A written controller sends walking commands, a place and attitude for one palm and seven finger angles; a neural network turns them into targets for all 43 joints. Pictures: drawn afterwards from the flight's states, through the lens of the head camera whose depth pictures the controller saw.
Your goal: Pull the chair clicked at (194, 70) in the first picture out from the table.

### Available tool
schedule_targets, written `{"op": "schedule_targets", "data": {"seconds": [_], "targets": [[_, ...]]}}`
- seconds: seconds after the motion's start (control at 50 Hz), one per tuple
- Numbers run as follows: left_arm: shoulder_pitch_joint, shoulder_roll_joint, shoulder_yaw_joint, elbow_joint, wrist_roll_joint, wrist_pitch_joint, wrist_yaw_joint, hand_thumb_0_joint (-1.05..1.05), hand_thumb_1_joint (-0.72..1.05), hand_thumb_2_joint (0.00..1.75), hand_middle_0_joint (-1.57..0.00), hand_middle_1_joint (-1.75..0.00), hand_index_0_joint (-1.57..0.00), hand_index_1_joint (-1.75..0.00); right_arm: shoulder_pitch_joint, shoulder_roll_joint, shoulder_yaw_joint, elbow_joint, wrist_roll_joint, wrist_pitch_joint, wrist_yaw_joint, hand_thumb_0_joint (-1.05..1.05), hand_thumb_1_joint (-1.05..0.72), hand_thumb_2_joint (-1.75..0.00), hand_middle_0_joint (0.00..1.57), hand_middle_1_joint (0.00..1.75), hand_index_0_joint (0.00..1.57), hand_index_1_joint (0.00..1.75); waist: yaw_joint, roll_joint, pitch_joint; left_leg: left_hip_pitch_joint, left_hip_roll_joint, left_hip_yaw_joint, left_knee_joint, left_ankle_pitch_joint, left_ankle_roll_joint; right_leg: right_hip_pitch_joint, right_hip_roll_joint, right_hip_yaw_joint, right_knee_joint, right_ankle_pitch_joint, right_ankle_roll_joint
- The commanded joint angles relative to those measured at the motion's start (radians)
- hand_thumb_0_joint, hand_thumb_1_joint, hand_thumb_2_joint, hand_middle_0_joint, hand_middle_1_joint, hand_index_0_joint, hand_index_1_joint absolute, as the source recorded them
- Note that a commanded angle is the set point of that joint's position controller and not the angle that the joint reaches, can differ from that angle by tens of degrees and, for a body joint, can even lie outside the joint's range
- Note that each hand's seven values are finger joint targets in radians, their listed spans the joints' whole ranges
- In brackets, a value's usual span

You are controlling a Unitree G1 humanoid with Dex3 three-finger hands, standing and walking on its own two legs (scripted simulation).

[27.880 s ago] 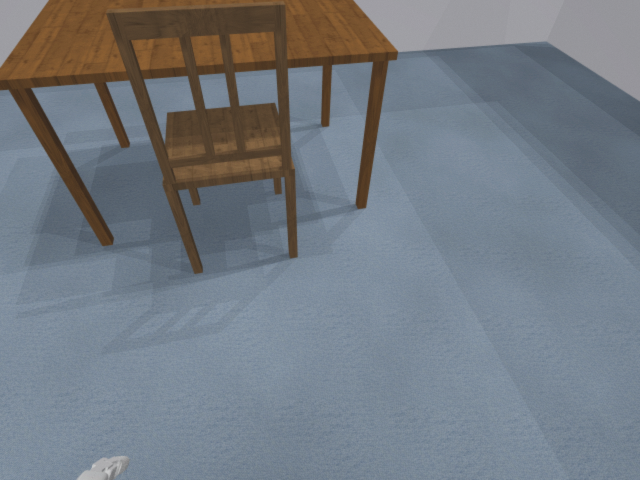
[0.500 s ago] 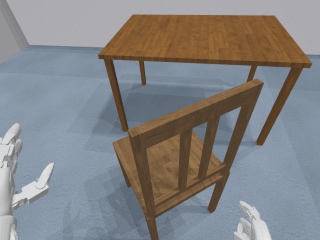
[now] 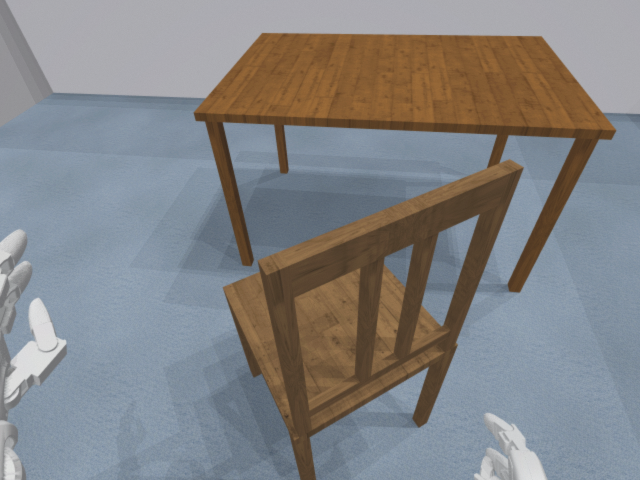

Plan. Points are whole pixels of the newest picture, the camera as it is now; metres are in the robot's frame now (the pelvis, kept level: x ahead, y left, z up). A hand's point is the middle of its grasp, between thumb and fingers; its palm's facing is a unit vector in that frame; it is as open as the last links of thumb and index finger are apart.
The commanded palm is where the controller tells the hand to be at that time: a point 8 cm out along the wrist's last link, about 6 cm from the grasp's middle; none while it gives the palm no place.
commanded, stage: step back with the hand held close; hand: left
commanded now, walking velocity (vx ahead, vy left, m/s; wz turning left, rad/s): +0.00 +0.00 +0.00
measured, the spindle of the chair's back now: (366, 325) +0.38 -0.02 -0.06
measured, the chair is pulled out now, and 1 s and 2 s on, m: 0.51 0.51 0.51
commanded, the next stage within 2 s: stop stepping back and stand still in 1.80 s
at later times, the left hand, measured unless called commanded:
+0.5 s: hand (54, 368) +0.17 +0.27 +0.15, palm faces +0.41 -0.76 -0.51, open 7.4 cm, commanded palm +0.11 +0.30 +0.18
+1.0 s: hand (16, 419) +0.12 +0.27 +0.16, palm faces +0.46 -0.73 -0.50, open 7.4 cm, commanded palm +0.05 +0.30 +0.18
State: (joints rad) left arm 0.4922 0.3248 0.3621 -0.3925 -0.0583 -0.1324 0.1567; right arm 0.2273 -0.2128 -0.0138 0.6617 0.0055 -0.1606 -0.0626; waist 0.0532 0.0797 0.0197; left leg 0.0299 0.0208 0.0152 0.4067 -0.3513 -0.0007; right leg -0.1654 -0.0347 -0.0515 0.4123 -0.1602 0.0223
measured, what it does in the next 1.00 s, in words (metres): shifts its weight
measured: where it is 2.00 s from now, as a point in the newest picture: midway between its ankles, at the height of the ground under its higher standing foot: outside the picture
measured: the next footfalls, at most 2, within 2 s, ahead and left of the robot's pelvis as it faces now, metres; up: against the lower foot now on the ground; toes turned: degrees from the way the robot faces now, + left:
right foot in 1.54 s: -0.21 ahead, -0.12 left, +0.00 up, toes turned -1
left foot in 1.80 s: -0.14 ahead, +0.05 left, +0.00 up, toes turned -2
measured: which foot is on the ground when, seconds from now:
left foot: down 0.00-1.00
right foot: down 0.00-1.00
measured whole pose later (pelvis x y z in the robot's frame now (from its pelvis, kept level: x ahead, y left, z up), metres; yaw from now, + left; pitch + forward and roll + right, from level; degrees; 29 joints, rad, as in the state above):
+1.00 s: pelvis -0.08 +0.00 -0.01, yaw +1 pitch +0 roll +1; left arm 0.55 0.42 0.46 -0.52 -0.02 -0.17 0.17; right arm 0.23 -0.20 -0.02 0.58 0.00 -0.02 -0.07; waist -0.01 -0.03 0.04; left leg -0.29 -0.02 0.01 0.61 -0.31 0.01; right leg -0.43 -0.04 0.02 0.52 -0.07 0.03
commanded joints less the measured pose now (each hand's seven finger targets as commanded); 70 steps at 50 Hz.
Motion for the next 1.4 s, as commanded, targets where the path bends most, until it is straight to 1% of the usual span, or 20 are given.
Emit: {"op": "schedule_targets", "data": {"seconds": [0.0, 0.04, 0.06, 0.16, 0.3, 0.46, 0.6, 0.7, 0.8, 0.92, 0.98, 1.04, 1.1, 1.16, 1.22, 1.24, 1.28, 1.3, 1.34, 1.38], "targets": [[-0.077, 0.157, 0.094, -0.114, -0.002, -0.049, 0.01, 0.0, 0.9, 0.9, -0.2, -0.3, -0.2, -0.3, -0.138, -0.099, -0.032, -0.163, 0.011, -0.041, -0.003, 0.0, -0.9, -0.9, 0.2, 0.3, 0.2, 0.3, -0.001, -0.046, 0.029, -0.239, 0.003, -0.001, -0.105, 0.262, 0.002, 0.144, 0.019, 0.005, -0.043, 0.079, -0.044], [-0.154, 0.148, 0.057, -0.163, -0.001, -0.058, 0.005, 0.0, 0.9, 0.9, -0.2, -0.3, -0.2, -0.3, -0.137, -0.105, -0.029, -0.168, 0.008, -0.041, 0.0, 0.0, -0.9, -0.9, 0.2, 0.3, 0.2, 0.3, -0.011, -0.04, 0.001, -0.229, -0.002, -0.003, -0.104, 0.259, 0.007, 0.155, 0.016, 0.009, -0.04, 0.08, -0.042], [-0.278, 0.307, 0.213, -0.254, 0.002, -0.106, 0.009, 0.0, 0.9, 0.9, -0.2, -0.3, -0.2, -0.3, -0.116, -0.124, -0.033, -0.194, 0.016, -0.026, 0.002, 0.0, -0.9, -0.9, 0.2, 0.3, 0.2, 0.3, -0.032, -0.013, 0.069, -0.284, 0.032, 0.008, -0.092, 0.153, 0.025, 0.082, -0.029, 0.109, -0.078, 0.115, -0.036], [-0.034, 0.186, 0.129, -0.192, 0.017, -0.11, -0.003, 0.0, 0.9, 0.9, -0.2, -0.3, -0.2, -0.3, -0.128, -0.117, -0.032, -0.207, -0.004, 0.023, 0.005, 0.0, -0.9, -0.9, 0.2, 0.3, 0.2, 0.3, -0.034, 0.0, -0.061, -0.261, 0.036, -0.001, -0.085, 0.283, 0.02, 0.169, -0.043, 0.065, -0.011, 0.3, -0.033], [0.08, 0.252, 0.206, -0.254, 0.014, -0.106, 0.015, 0.0, 0.9, 0.9, -0.2, -0.3, -0.2, -0.3, -0.15, -0.108, -0.051, -0.237, -0.002, 0.079, -0.002, 0.0, -0.9, -0.9, 0.2, 0.3, 0.2, 0.3, -0.034, -0.044, -0.187, -0.31, 0.05, -0.014, -0.044, 0.383, 0.004, 0.225, -0.056, 0.061, 0.056, 0.448, -0.028], [0.059, 0.227, 0.182, -0.259, 0.014, -0.094, 0.024, 0.0, 0.9, 0.9, -0.2, -0.3, -0.2, -0.3, -0.143, -0.11, -0.056, -0.236, 0.003, 0.098, -0.018, 0.0, -0.9, -0.9, 0.2, 0.3, 0.2, 0.3, -0.041, -0.029, -0.127, -0.428, 0.068, -0.024, -0.059, 0.253, 0.02, 0.172, -0.036, 0.055, 0.103, 0.334, -0.012], [-0.002, 0.242, 0.179, -0.283, 0.029, -0.081, 0.031, 0.0, 0.9, 0.9, -0.2, -0.3, -0.2, -0.3, -0.139, -0.118, -0.052, -0.241, 0.001, 0.093, -0.021, 0.0, -0.9, -0.9, 0.2, 0.3, 0.2, 0.3, -0.042, -0.037, -0.057, -0.596, 0.051, -0.036, -0.061, -0.059, 0.044, 0.149, -0.037, 0.11, 0.069, 0.096, -0.01], [-0.008, 0.265, 0.196, -0.301, 0.035, -0.086, 0.039, 0.0, 0.9, 0.9, -0.2, -0.3, -0.2, -0.3, -0.123, -0.113, -0.049, -0.24, -0.005, 0.095, -0.018, 0.0, -0.9, -0.9, 0.2, 0.3, 0.2, 0.3, -0.047, -0.108, -0.063, -0.535, 0.008, -0.022, 0.011, -0.107, 0.034, 0.04, -0.071, 0.164, -0.074, -0.111, -0.024], [0.023, 0.257, 0.195, -0.315, 0.037, -0.095, 0.044, 0.0, 0.9, 0.9, -0.2, -0.3, -0.2, -0.3, -0.114, -0.121, -0.048, -0.243, -0.003, 0.1, -0.015, 0.0, -0.9, -0.9, 0.2, 0.3, 0.2, 0.3, -0.056, -0.03, -0.082, -0.54, 0.021, -0.039, -0.04, -0.127, 0.038, 0.033, -0.043, 0.116, -0.078, -0.189, -0.011], [0.048, 0.237, 0.199, -0.332, 0.038, -0.104, 0.041, 0.0, 0.9, 0.9, -0.2, -0.3, -0.2, -0.3, -0.125, -0.121, -0.058, -0.252, 0.005, 0.083, -0.015, 0.0, -0.9, -0.9, 0.2, 0.3, 0.2, 0.3, -0.045, 0.039, -0.102, -0.721, 0.097, -0.084, -0.095, -0.036, 0.069, 0.216, 0.017, 0.064, 0.205, 0.201, 0.006], [0.043, 0.235, 0.217, -0.314, 0.048, -0.112, 0.034, 0.0, 0.9, 0.9, -0.2, -0.3, -0.2, -0.3, -0.133, -0.13, -0.066, -0.248, 0.0, 0.07, -0.014, 0.0, -0.9, -0.9, 0.2, 0.3, 0.2, 0.3, -0.045, 0.075, -0.073, -0.872, 0.127, -0.118, -0.097, -0.153, 0.098, 0.281, 0.023, 0.098, 0.311, 0.238, 0.006], [0.001, 0.235, 0.197, -0.335, 0.049, -0.113, 0.026, 0.0, 0.9, 0.9, -0.2, -0.3, -0.2, -0.3, -0.115, -0.126, -0.069, -0.233, -0.004, 0.07, -0.011, 0.0, -0.9, -0.9, 0.2, 0.3, 0.2, 0.3, -0.053, -0.059, -0.072, -0.798, 0.063, -0.076, 0.024, -0.174, 0.069, 0.17, -0.028, 0.192, 0.208, 0.205, -0.02], [-0.025, 0.271, 0.203, -0.337, 0.049, -0.113, 0.028, 0.0, 0.9, 0.9, -0.2, -0.3, -0.2, -0.3, -0.101, -0.114, -0.071, -0.209, -0.014, 0.079, -0.003, 0.0, -0.9, -0.9, 0.2, 0.3, 0.2, 0.3, -0.061, -0.226, -0.091, -0.56, -0.023, -0.016, 0.212, -0.154, 0.028, -0.088, -0.138, 0.333, -0.081, -0.053, -0.071], [0.001, 0.274, 0.195, -0.325, 0.046, -0.112, 0.037, 0.0, 0.9, 0.9, -0.2, -0.3, -0.2, -0.3, -0.1, -0.094, -0.069, -0.194, -0.016, 0.098, 0.006, 0.0, -0.9, -0.9, 0.2, 0.3, 0.2, 0.3, -0.069, -0.295, -0.158, -0.39, -0.033, -0.005, 0.333, -0.095, 0.018, -0.2, -0.209, 0.307, -0.202, -0.221, -0.098], [0.082, 0.28, 0.219, -0.326, 0.033, -0.117, 0.043, 0.0, 0.9, 0.9, -0.2, -0.3, -0.2, -0.3, -0.109, -0.095, -0.062, -0.196, -0.007, 0.122, 0.002, 0.0, -0.9, -0.9, 0.2, 0.3, 0.2, 0.3, -0.079, -0.162, -0.186, -0.343, -0.009, -0.035, 0.112, -0.033, 0.025, -0.193, -0.128, 0.177, -0.111, -0.196, -0.057], [0.091, 0.28, 0.225, -0.364, 0.028, -0.125, 0.043, 0.0, 0.9, 0.9, -0.2, -0.3, -0.2, -0.3, -0.114, -0.113, -0.066, -0.206, -0.005, 0.126, -0.003, 0.0, -0.9, -0.9, 0.2, 0.3, 0.2, 0.3, -0.082, -0.036, -0.172, -0.405, 0.036, -0.099, -0.003, -0.059, 0.046, -0.163, -0.051, 0.124, -0.013, -0.19, -0.025], [0.078, 0.268, 0.262, -0.415, 0.044, -0.142, 0.046, 0.0, 0.9, 0.9, -0.2, -0.3, -0.2, -0.3, -0.162, -0.132, -0.073, -0.23, -0.006, 0.096, -0.016, 0.0, -0.9, -0.9, 0.2, 0.3, 0.2, 0.3, -0.068, 0.285, -0.144, -0.811, 0.273, -0.3, -0.253, -0.271, 0.15, 0.122, 0.109, 0.029, 0.47, -0.082, 0.026], [0.06, 0.279, 0.273, -0.404, 0.049, -0.136, 0.048, 0.0, 0.9, 0.9, -0.2, -0.3, -0.2, -0.3, -0.179, -0.105, -0.076, -0.226, -0.008, 0.074, -0.02, 0.0, -0.9, -0.9, 0.2, 0.3, 0.2, 0.3, -0.067, 0.299, -0.133, -0.904, 0.339, -0.351, -0.311, -0.3, 0.191, 0.138, 0.125, 0.061, 0.678, -0.135, 0.03], [0.052, 0.26, 0.242, -0.417, 0.028, -0.13, 0.049, 0.0, 0.9, 0.9, -0.2, -0.3, -0.2, -0.3, -0.143, -0.094, -0.084, -0.2, -0.019, 0.039, -0.02, 0.0, -0.9, -0.9, 0.2, 0.3, 0.2, 0.3, -0.062, 0.106, -0.103, -0.668, 0.307, -0.265, -0.137, 0.172, 0.183, -0.101, 0.097, 0.116, 0.674, -0.239, -0.001], [0.109, 0.221, 0.196, -0.394, 0.02, -0.135, 0.032, 0.0, 0.9, 0.9, -0.2, -0.3, -0.2, -0.3, -0.127, -0.107, -0.092, -0.179, -0.024, 0.014, 0.0, 0.0, -0.9, -0.9, 0.2, 0.3, 0.2, 0.3, -0.04, 0.072, -0.138, -0.363, 0.233, -0.157, -0.024, 0.501, 0.121, -0.228, 0.073, 0.055, 0.434, -0.303, -0.005]]}}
